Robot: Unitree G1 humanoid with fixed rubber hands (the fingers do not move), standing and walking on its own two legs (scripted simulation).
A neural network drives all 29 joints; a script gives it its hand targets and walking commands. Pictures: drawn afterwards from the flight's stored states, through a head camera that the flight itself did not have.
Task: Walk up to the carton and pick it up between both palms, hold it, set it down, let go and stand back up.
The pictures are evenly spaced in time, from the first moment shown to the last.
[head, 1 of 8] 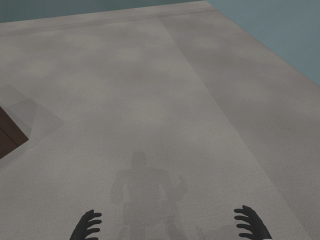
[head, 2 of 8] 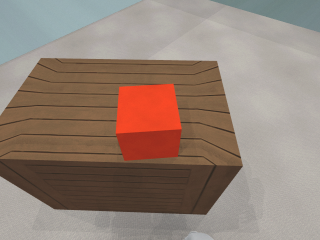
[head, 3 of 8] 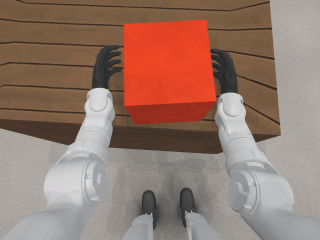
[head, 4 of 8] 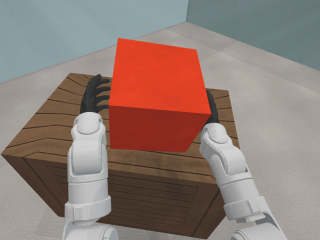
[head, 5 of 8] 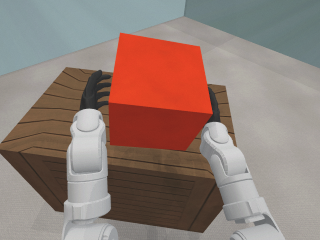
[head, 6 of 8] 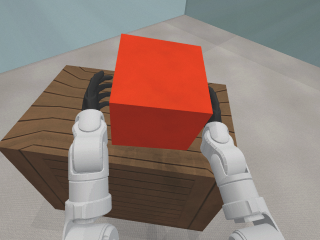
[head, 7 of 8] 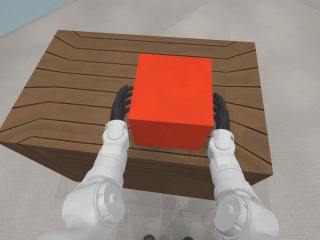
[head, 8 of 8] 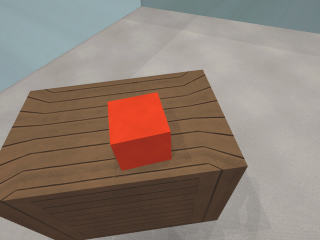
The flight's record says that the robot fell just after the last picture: no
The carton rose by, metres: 0.27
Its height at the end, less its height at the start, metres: +0.00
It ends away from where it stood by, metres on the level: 0.05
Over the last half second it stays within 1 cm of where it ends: yes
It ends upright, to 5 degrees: yes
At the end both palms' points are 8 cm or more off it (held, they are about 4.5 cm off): yes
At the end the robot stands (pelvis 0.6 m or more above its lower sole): yes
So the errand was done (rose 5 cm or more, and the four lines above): yes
